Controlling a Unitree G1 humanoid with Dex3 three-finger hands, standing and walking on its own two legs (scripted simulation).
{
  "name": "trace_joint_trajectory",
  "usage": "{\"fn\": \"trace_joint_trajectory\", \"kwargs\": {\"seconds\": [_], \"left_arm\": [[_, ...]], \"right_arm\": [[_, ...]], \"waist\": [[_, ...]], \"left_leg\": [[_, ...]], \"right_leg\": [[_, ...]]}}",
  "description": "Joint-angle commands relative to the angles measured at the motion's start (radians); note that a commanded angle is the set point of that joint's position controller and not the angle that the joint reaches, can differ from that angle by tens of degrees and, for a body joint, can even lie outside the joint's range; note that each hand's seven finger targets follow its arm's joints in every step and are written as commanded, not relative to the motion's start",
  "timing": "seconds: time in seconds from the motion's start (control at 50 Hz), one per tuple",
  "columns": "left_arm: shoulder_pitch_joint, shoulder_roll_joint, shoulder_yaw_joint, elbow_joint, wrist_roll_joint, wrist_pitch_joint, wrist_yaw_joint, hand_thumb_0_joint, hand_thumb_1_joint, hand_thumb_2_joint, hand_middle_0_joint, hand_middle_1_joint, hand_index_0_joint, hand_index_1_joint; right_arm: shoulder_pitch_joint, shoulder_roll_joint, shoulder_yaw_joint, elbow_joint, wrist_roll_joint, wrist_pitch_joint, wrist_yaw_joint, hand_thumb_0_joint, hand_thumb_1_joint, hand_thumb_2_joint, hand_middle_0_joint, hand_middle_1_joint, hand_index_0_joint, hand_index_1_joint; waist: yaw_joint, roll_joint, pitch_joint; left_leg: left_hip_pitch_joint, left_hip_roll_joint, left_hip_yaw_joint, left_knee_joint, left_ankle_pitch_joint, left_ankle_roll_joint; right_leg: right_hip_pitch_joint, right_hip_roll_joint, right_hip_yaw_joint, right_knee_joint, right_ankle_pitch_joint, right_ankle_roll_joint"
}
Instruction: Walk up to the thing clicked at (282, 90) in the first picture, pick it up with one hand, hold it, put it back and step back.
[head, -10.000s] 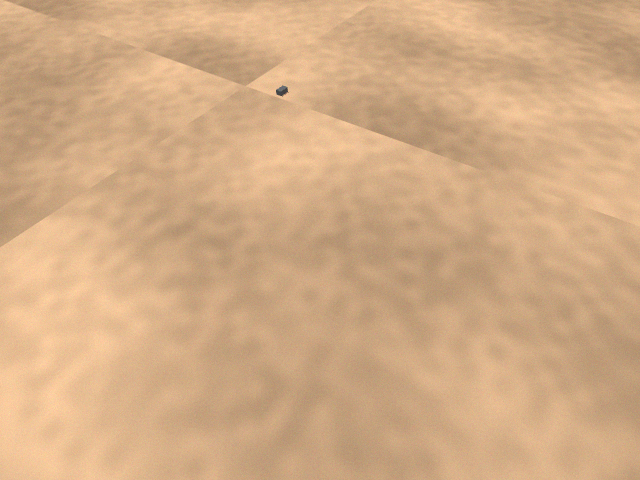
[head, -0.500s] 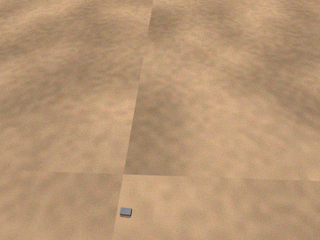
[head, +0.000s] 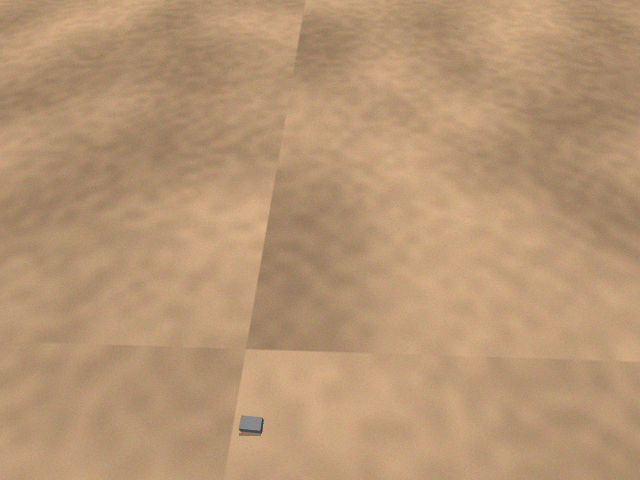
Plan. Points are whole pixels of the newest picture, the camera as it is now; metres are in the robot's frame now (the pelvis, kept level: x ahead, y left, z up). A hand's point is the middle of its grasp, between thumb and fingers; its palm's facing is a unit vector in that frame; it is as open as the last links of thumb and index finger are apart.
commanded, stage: stand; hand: left
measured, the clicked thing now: (251, 424) +0.41 +0.23 -0.77
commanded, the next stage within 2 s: walk up in 0.52 s
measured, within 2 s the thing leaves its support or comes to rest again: neither
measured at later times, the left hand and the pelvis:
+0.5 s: hand out of the picture +0.07 +0.25 -0.16, palm faces -0.03 -0.94 -0.34, open 7.4 cm; pelvis +0.00 +0.00 +0.00, yaw +0 degrees
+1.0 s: hand out of the picture +0.05 +0.39 -0.18, palm faces +0.02 -0.92 -0.39, open 7.4 cm; pelvis -0.03 +0.10 -0.02, yaw +1 degrees
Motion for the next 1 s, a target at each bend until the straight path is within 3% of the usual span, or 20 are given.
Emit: {"fn": "trace_joint_trajectory", "kwargs": {"seconds": [0.0, 0.48, 0.5, 0.52, 0.54, 0.56, 0.58, 0.6, 0.62, 0.66, 0.74, 0.78, 0.8, 0.82, 0.84, 0.86, 0.88, 0.92, 0.94, 0.98], "left_arm": [[-0.032, 0.216, 0.044, -0.056, 0.0, -0.019, 0.013, 0.0, 0.9, 0.9, -0.2, -0.3, -0.2, -0.3], [-0.021, 0.216, 0.042, -0.054, -0.001, -0.019, 0.013, 0.0, 0.9, 0.9, -0.2, -0.3, -0.2, -0.3], [0.015, 0.315, 0.089, -0.059, -0.009, -0.028, 0.039, 0.0, 0.9, 0.9, -0.2, -0.3, -0.2, -0.3], [0.072, 0.341, 0.101, -0.057, -0.009, -0.029, 0.052, 0.0, 0.9, 0.9, -0.2, -0.3, -0.2, -0.3], [0.086, 0.353, 0.108, -0.062, -0.008, -0.028, 0.061, 0.0, 0.9, 0.9, -0.2, -0.3, -0.2, -0.3], [0.083, 0.364, 0.117, -0.076, 0.001, -0.03, 0.071, 0.0, 0.9, 0.9, -0.2, -0.3, -0.2, -0.3], [0.089, 0.374, 0.126, -0.103, 0.014, -0.033, 0.081, 0.0, 0.9, 0.9, -0.2, -0.3, -0.2, -0.3], [0.061, 0.364, 0.131, -0.135, 0.02, -0.033, 0.084, 0.0, 0.9, 0.9, -0.2, -0.3, -0.2, -0.3], [0.019, 0.344, 0.132, -0.164, 0.021, -0.033, 0.085, 0.0, 0.9, 0.9, -0.2, -0.3, -0.2, -0.3], [-0.015, 0.328, 0.125, -0.196, 0.027, -0.032, 0.083, 0.0, 0.9, 0.9, -0.2, -0.3, -0.2, -0.3], [0.006, 0.307, 0.12, -0.234, 0.036, -0.024, 0.064, 0.0, 0.9, 0.9, -0.2, -0.3, -0.2, -0.3], [-0.058, 0.305, 0.111, -0.265, 0.023, -0.005, 0.048, 0.0, 0.9, 0.9, -0.2, -0.3, -0.2, -0.3], [-0.043, 0.247, 0.093, -0.264, 0.01, 0.008, 0.04, 0.0, 0.9, 0.9, -0.2, -0.3, -0.2, -0.3], [0.004, 0.152, 0.071, -0.28, 0.0, 0.02, 0.037, 0.0, 0.9, 0.9, -0.2, -0.3, -0.2, -0.3], [0.03, 0.175, 0.073, -0.259, -0.002, 0.033, 0.046, 0.0, 0.9, 0.9, -0.2, -0.3, -0.2, -0.3], [0.029, 0.232, 0.082, -0.231, -0.007, 0.04, 0.051, 0.0, 0.9, 0.9, -0.2, -0.3, -0.2, -0.3], [0.005, 0.265, 0.088, -0.217, -0.007, 0.038, 0.046, 0.0, 0.9, 0.9, -0.2, -0.3, -0.2, -0.3], [0.061, 0.259, 0.098, -0.194, -0.018, 0.036, 0.03, 0.0, 0.9, 0.9, -0.2, -0.3, -0.2, -0.3], [0.06, 0.258, 0.096, -0.203, -0.016, 0.034, 0.028, 0.0, 0.9, 0.9, -0.2, -0.3, -0.2, -0.3], [0.009, 0.249, 0.1, -0.224, -0.004, 0.041, 0.022, 0.0, 0.9, 0.9, -0.2, -0.3, -0.2, -0.3]], "right_arm": [[-0.035, -0.214, -0.037, -0.058, 0.0, -0.021, -0.012, 0.0, -0.9, -0.9, 0.2, 0.3, 0.2, 0.3], [-0.031, -0.208, -0.034, -0.055, 0.001, -0.021, -0.011, 0.0, -0.9, -0.9, 0.2, 0.3, 0.2, 0.3], [-0.05, -0.301, -0.092, -0.102, -0.03, 0.021, 0.005, 0.0, -0.9, -0.9, 0.2, 0.3, 0.2, 0.3], [-0.054, -0.267, -0.091, -0.129, -0.03, 0.036, 0.01, 0.0, -0.9, -0.9, 0.2, 0.3, 0.2, 0.3], [-0.058, -0.248, -0.094, -0.15, -0.032, 0.045, 0.016, 0.0, -0.9, -0.9, 0.2, 0.3, 0.2, 0.3], [-0.061, -0.229, -0.097, -0.172, -0.033, 0.056, 0.022, 0.0, -0.9, -0.9, 0.2, 0.3, 0.2, 0.3], [-0.047, -0.229, -0.104, -0.201, -0.04, 0.071, 0.03, 0.0, -0.9, -0.9, 0.2, 0.3, 0.2, 0.3], [-0.012, -0.222, -0.11, -0.217, -0.044, 0.083, 0.038, 0.0, -0.9, -0.9, 0.2, 0.3, 0.2, 0.3], [0.009, -0.231, -0.118, -0.229, -0.037, 0.087, 0.045, 0.0, -0.9, -0.9, 0.2, 0.3, 0.2, 0.3], [0.041, -0.226, -0.131, -0.251, -0.03, 0.09, 0.053, 0.0, -0.9, -0.9, 0.2, 0.3, 0.2, 0.3], [0.054, -0.201, -0.133, -0.27, -0.021, 0.08, 0.047, 0.0, -0.9, -0.9, 0.2, 0.3, 0.2, 0.3], [0.14, -0.197, -0.142, -0.229, -0.019, 0.062, 0.034, 0.0, -0.9, -0.9, 0.2, 0.3, 0.2, 0.3], [0.168, -0.221, -0.152, -0.207, -0.025, 0.047, 0.024, 0.0, -0.9, -0.9, 0.2, 0.3, 0.2, 0.3], [0.15, -0.308, -0.162, -0.229, -0.044, 0.028, 0.013, 0.0, -0.9, -0.9, 0.2, 0.3, 0.2, 0.3], [0.108, -0.354, -0.159, -0.251, -0.038, 0.015, 0.003, 0.0, -0.9, -0.9, 0.2, 0.3, 0.2, 0.3], [0.052, -0.403, -0.158, -0.259, -0.018, 0.012, 0.001, 0.0, -0.9, -0.9, 0.2, 0.3, 0.2, 0.3], [-0.002, -0.367, -0.15, -0.266, -0.017, 0.009, -0.003, 0.0, -0.9, -0.9, 0.2, 0.3, 0.2, 0.3], [-0.03, -0.309, -0.133, -0.276, -0.026, -0.004, -0.014, 0.0, -0.9, -0.9, 0.2, 0.3, 0.2, 0.3], [0.019, -0.303, -0.131, -0.272, -0.02, -0.014, -0.018, 0.0, -0.9, -0.9, 0.2, 0.3, 0.2, 0.3], [0.117, -0.319, -0.14, -0.241, -0.011, -0.026, -0.029, 0.0, -0.9, -0.9, 0.2, 0.3, 0.2, 0.3]], "waist": [[-0.004, 0.007, -0.071], [-0.002, 0.009, -0.064], [0.025, 0.093, -0.007], [0.035, 0.041, -0.043], [0.044, -0.016, -0.047], [0.054, -0.08, -0.042], [0.059, -0.09, -0.029], [0.038, -0.11, -0.02], [0.012, -0.117, -0.018], [-0.017, -0.146, -0.04], [0.006, -0.18, -0.081], [-0.044, -0.17, -0.112], [-0.061, -0.052, -0.117], [-0.043, 0.212, -0.104], [-0.01, 0.152, -0.113], [-0.028, 0.205, -0.098], [-0.011, 0.154, -0.04], [0.025, 0.177, -0.046], [0.005, 0.179, -0.064], [-0.03, 0.171, -0.052]], "left_leg": [[0.004, 0.121, -0.089, -0.035, 0.155, 0.029], [0.007, 0.117, -0.092, -0.042, 0.148, 0.026], [-0.068, 0.065, -0.054, 0.071, 0.204, 0.042], [-0.108, 0.051, -0.034, 0.152, 0.192, 0.035], [-0.152, 0.023, -0.02, 0.243, 0.028, 0.03], [-0.228, -0.009, -0.044, 0.389, -0.252, 0.026], [-0.273, 0.005, -0.102, 0.548, -0.331, 0.025], [-0.297, 0.038, -0.145, 0.636, -0.336, 0.03], [-0.298, 0.042, -0.17, 0.689, -0.343, 0.034], [-0.299, 0.04, -0.175, 0.674, -0.344, 0.029], [-0.222, 0.027, -0.078, 0.418, -0.295, 0.011], [-0.069, -0.006, -0.006, 0.127, -0.066, 0.008], [0.026, -0.003, -0.035, 0.027, 0.055, 0.011], [0.059, 0.205, -0.357, -0.027, 0.235, 0.059], [0.014, 0.282, -0.445, 0.002, 0.223, 0.122], [-0.168, 0.358, -0.513, -0.022, 0.011, 0.243], [-0.212, 0.319, -0.459, 0.006, -0.004, 0.245], [-0.046, 0.227, -0.261, 0.109, 0.216, 0.187], [0.036, 0.236, -0.258, 0.145, 0.363, 0.182], [0.081, 0.269, -0.302, 0.149, 0.487, 0.194]], "right_leg": [[0.016, -0.126, 0.094, -0.044, 0.153, -0.033], [0.011, -0.124, 0.091, -0.046, 0.15, -0.029], [0.019, -0.16, 0.113, 0.008, 0.28, -0.053], [0.063, -0.212, 0.162, 0.021, 0.349, -0.089], [0.076, -0.275, 0.219, 0.02, 0.4, -0.136], [0.076, -0.357, 0.297, 0.003, 0.452, -0.213], [0.037, -0.424, 0.346, -0.004, 0.442, -0.281], [-0.014, -0.448, 0.353, -0.009, 0.371, -0.312], [-0.04, -0.425, 0.306, 0.005, 0.354, -0.313], [-0.045, -0.354, 0.205, 0.054, 0.385, -0.274], [-0.035, -0.261, 0.101, 0.174, 0.372, -0.207], [-0.098, -0.201, 0.047, 0.321, 0.26, -0.153], [-0.17, -0.121, -0.005, 0.466, 0.097, -0.096], [-0.341, 0.035, -0.001, 0.636, -0.342, -0.036], [-0.36, 0.064, 0.117, 0.657, -0.44, -0.039], [-0.246, 0.019, 0.168, 0.689, -0.466, -0.038], [-0.236, 0.005, 0.187, 0.702, -0.43, -0.042], [-0.323, 0.021, 0.185, 0.662, -0.335, -0.043], [-0.37, 0.031, 0.177, 0.656, -0.322, -0.041], [-0.364, 0.035, 0.171, 0.627, -0.343, -0.03]]}}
